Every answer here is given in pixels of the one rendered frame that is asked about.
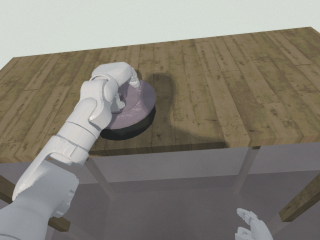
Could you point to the table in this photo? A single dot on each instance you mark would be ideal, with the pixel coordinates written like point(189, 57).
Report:
point(241, 90)

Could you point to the pot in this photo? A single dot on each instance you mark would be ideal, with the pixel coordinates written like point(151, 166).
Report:
point(130, 131)

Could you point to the right robot hand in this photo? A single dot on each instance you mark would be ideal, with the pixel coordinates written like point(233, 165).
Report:
point(259, 230)

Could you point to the left robot hand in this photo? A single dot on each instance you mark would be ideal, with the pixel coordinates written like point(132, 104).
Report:
point(120, 72)

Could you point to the robot left forearm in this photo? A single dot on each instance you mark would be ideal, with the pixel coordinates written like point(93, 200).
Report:
point(82, 128)

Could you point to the robot left upper arm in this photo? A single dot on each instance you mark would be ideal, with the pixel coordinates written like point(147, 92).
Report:
point(47, 193)

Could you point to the lid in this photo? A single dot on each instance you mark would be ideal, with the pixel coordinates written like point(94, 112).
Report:
point(139, 102)

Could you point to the knob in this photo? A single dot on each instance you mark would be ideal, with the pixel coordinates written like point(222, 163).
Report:
point(123, 93)

